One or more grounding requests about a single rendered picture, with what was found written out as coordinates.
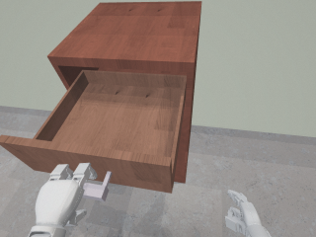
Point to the handle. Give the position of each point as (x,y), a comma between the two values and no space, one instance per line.
(97,192)

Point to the robot left forearm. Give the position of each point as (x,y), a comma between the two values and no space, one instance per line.
(47,230)

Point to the drawer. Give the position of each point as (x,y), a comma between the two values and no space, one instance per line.
(126,123)

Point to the right robot hand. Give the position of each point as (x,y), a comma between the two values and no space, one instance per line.
(237,220)

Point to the cabinet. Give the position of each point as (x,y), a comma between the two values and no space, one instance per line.
(137,37)

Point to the left robot hand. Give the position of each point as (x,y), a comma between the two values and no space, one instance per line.
(59,197)

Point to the robot right forearm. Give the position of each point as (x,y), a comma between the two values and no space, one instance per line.
(256,230)

